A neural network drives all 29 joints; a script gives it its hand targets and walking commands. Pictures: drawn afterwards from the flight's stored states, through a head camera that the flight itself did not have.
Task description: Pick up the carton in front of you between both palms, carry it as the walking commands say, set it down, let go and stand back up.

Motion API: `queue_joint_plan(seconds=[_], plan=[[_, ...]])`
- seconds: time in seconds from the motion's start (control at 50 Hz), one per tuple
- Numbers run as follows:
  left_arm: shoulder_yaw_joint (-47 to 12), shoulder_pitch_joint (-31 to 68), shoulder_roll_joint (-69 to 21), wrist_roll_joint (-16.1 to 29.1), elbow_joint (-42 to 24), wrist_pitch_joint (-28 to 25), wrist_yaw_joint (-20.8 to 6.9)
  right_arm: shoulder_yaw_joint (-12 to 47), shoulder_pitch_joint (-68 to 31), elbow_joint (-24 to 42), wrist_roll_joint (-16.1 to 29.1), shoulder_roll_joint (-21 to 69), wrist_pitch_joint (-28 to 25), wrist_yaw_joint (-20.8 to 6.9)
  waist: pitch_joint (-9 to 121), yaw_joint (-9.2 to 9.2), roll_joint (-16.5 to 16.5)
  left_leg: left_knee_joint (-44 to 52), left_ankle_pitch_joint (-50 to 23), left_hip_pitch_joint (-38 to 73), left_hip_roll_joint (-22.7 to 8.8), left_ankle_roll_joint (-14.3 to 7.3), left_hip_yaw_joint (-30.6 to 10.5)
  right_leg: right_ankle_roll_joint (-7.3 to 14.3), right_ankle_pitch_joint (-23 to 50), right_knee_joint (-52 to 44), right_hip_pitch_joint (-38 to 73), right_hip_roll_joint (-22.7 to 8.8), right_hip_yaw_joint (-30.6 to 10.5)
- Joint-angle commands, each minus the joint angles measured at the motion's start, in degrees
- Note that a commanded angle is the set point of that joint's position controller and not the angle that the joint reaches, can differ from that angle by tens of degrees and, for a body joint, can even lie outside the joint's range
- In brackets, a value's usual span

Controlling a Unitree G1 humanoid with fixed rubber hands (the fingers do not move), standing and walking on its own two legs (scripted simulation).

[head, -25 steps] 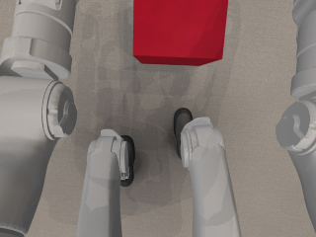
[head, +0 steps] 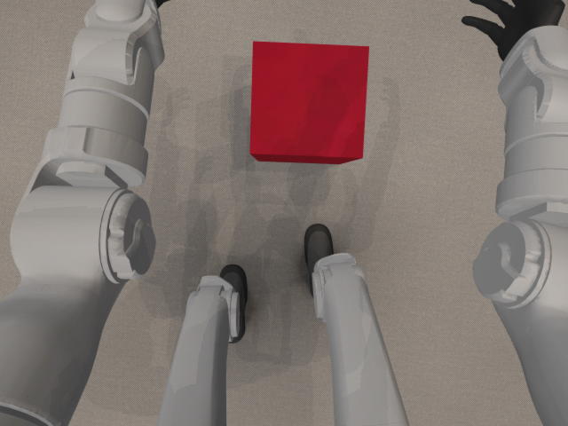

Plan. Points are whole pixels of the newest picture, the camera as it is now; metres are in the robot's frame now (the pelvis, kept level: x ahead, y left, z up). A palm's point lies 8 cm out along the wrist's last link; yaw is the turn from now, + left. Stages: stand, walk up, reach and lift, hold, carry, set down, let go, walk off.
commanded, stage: let go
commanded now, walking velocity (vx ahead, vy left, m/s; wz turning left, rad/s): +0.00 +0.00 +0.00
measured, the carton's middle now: (304, 113) +0.52 -0.11 -0.49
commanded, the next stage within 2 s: stand in 1.46 s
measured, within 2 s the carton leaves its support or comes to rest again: neither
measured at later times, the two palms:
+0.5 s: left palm (54, 146) +0.44 +0.13 +0.00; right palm out of the picture +0.37 -0.30 +0.00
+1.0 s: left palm out of the picture +0.29 +0.22 +0.08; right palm out of the picture +0.23 -0.24 +0.08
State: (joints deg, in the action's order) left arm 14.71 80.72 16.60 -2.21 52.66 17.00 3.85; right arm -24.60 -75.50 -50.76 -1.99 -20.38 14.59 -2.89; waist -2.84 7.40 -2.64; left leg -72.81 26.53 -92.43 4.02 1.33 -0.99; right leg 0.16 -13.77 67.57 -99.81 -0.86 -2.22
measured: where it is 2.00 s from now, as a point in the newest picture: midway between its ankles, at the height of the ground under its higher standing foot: (277, 296)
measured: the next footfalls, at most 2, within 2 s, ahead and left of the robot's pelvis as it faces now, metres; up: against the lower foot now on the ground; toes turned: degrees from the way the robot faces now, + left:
none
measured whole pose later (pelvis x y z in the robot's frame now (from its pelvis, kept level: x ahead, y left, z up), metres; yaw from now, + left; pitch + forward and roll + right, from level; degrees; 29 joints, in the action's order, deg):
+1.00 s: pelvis +0.09 +0.00 +0.15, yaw -3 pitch +2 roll -1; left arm 4.5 -8.8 10.5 -1.9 27.8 1.6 -2.7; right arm -2.0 13.0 -23.3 0.6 -12.2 3.0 -3.7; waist -4.6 1.4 -1.1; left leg -27.1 19.2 -9.6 0.1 0.1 -3.5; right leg 0.2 -9.5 24.9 -17.1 1.4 -0.2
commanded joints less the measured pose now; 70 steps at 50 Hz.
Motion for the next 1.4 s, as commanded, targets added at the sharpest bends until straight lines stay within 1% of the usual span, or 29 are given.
queue_joint_plan(seconds=[0.0, 0.06, 0.1, 0.14, 0.18, 0.24, 0.32, 0.44, 0.62, 0.7, 0.76, 0.84, 0.9, 0.94, 1.02, 1.18, 1.3, 1.32, 1.34, 1.38], plan=[[1.9, 11.6, 3.5, -2.3, -6.1, -1.6, 0.0, -1.2, -10.3, 5.9, -2.2, -6.8, -1.8, -1.0, 61.8, 2.35, -0.3, 13.0, -10.8, 11.3, 3.3, 1.8, 3.6, -0.9, 26.5, -2.6, 61.2, 3.4, 3.5], [3.2, 4.5, 1.0, -4.7, -8.5, -2.0, 1.0, -0.9, -4.5, 7.6, -4.6, -6.3, -2.4, -2.1, 63.9, 1.73, 0.0, 16.3, -15.2, 16.1, 3.3, 2.3, 3.3, -0.5, 30.5, -5.2, 66.9, 3.6, 3.6], [3.5, -1.3, -1.2, -5.9, -11.6, -2.2, 2.0, 0.0, 0.3, 9.7, -5.9, -6.0, -2.8, -3.0, 65.0, 1.24, 0.5, 18.5, -18.0, 19.0, 3.4, 2.6, 3.2, -0.2, 33.4, -6.8, 71.3, 3.6, 3.6], [3.1, -7.1, -3.1, -6.2, -15.9, -2.7, 3.0, 1.5, 5.6, 12.4, -6.5, -5.8, -3.1, -3.7, 65.4, 0.92, 1.4, 20.6, -20.1, 20.9, 3.4, 2.6, 3.0, 0.2, 36.1, -8.3, 76.4, 3.5, 3.1], [2.0, -12.6, -4.4, -5.8, -20.1, -3.5, 3.7, 2.9, 11.0, 15.1, -6.3, -5.6, -3.7, -4.3, 64.7, 1.00, 2.3, 22.7, -20.4, 21.3, 3.2, 2.5, 2.9, 0.5, 38.1, -9.9, 80.8, 3.1, 2.3], [0.2, -20.1, -5.6, -4.7, -24.8, -4.9, 3.9, 4.7, 18.5, 18.5, -5.4, -5.1, -4.8, -5.0, 61.8, 1.05, 3.1, 25.9, -19.1, 22.1, 2.7, 2.2, 2.7, 0.7, 38.3, -13.0, 84.9, 2.6, 1.1], [-1.2, -30.3, -6.1, -4.1, -26.6, -7.1, 2.7, 7.1, 29.2, 20.8, -3.6, -2.7, -6.4, -5.8, 56.1, 0.20, 3.1, 29.8, -16.3, 24.7, 2.0, 1.7, 2.3, 0.4, 35.8, -17.5, 87.8, 1.8, -0.3], [-1.9, -45.1, -6.2, -3.8, -25.4, -10.5, 0.1, 10.5, 44.3, 22.5, -1.7, 0.5, -9.3, -5.5, 46.6, -1.46, 3.0, 34.6, -12.2, 32.1, 1.0, 0.8, 1.7, -0.1, 28.8, -23.9, 90.0, 1.1, -1.3], [-3.6, -63.7, -4.5, -2.2, -24.1, -15.4, -3.1, 16.2, 64.2, 27.1, 1.0, 2.8, -13.1, -3.1, 31.2, -2.65, 5.0, 40.3, -8.9, 46.3, -0.5, -0.5, 0.6, -1.0, 18.4, -31.7, 95.3, 1.4, -1.2], [-4.9, -70.9, -3.4, -1.4, -24.7, -17.1, -4.1, 18.2, 72.5, 30.3, 1.7, 3.7, -14.2, -1.9, 24.7, -3.48, 5.1, 43.6, -9.0, 52.8, -1.3, -0.9, 0.2, -1.2, 15.9, -34.6, 97.8, 1.6, -0.5], [-6.2, -76.0, -3.0, -0.9, -26.2, -17.8, -4.8, 19.7, 77.9, 32.3, 2.3, 3.8, -14.4, -1.2, 20.0, -4.09, 4.3, 46.5, -9.9, 57.8, -1.9, -1.0, 0.0, -1.1, 15.4, -37.0, 99.9, 2.0, 0.1], [-7.8, -82.0, -2.4, -0.2, -28.0, -17.9, -5.5, 20.7, 82.8, 32.9, 2.7, 3.3, -14.1, -0.7, 13.5, -5.17, 1.7, 50.8, -11.8, 63.9, -2.7, -0.9, -0.1, -1.0, 14.8, -39.9, 102.8, 2.8, 1.2], [-8.6, -85.7, -1.9, 0.0, -29.4, -17.1, -6.1, 21.0, 85.3, 32.9, 2.7, 3.0, -13.2, -0.7, 8.9, -6.03, -0.3, 53.6, -12.7, 65.7, -3.3, -1.0, -0.4, -1.1, 15.1, -40.9, 105.4, 3.4, 1.8], [-9.2, -87.4, -1.6, 0.4, -30.4, -16.4, -6.6, 21.0, 86.3, 32.9, 2.7, 2.8, -12.5, -0.7, 6.4, -6.48, -0.8, 55.0, -13.3, 66.3, -3.6, -1.1, -0.7, -1.1, 15.6, -41.2, 107.1, 3.7, 2.0], [-10.4, -89.1, -1.2, 1.1, -32.1, -14.7, -7.4, 20.6, 86.9, 32.5, 2.4, 2.4, -10.8, -0.7, 2.3, -6.84, -0.6, 56.4, -14.0, 67.2, -4.2, -1.1, -1.2, -1.0, 15.7, -41.6, 109.3, 4.1, 2.3], [-11.2, -89.7, -0.6, 1.7, -33.5, -12.3, -8.0, 19.7, 88.0, 31.8, 1.4, 2.3, -8.6, -0.6, 0.5, -6.63, 1.6, 55.6, -19.2, 71.0, -4.0, -0.8, -1.3, -0.6, 18.6, -42.0, 111.1, 4.0, 1.9], [-10.9, -91.0, -0.2, 1.3, -33.2, -11.5, -7.7, 19.6, 87.9, 32.0, 1.5, 2.5, -8.2, -0.7, 1.7, -7.34, 0.7, 54.4, -24.3, 73.4, -3.5, -0.3, -1.2, -0.4, 21.5, -42.2, 111.4, 3.8, 1.6], [-10.4, -94.1, 0.7, 2.0, -29.7, -13.0, -6.3, 19.4, 86.1, 34.8, 0.6, 0.3, -5.1, 0.9, 4.7, -7.21, 1.3, 51.5, -29.6, 76.0, -3.4, -0.1, -1.2, -0.9, 19.2, -40.2, 108.3, 5.3, 2.8], [-10.7, -93.7, 0.6, 1.8, -30.5, -13.2, -5.8, 20.3, 87.7, 34.1, 0.9, 0.4, -4.4, 1.4, 4.6, -7.27, 0.2, 50.8, -30.9, 76.5, -3.1, 0.2, -1.1, -0.6, 18.9, -40.0, 106.8, 5.3, 2.8], [-11.6, -92.4, 0.2, 2.3, -31.2, -13.4, -5.5, 21.2, 87.6, 34.2, 1.4, 1.0, -3.9, 1.8, 4.2, -6.86, -0.2, 50.6, -30.7, 75.9, -3.3, 0.1, -1.4, -0.4, 18.7, -39.8, 104.8, 5.2, 2.3]])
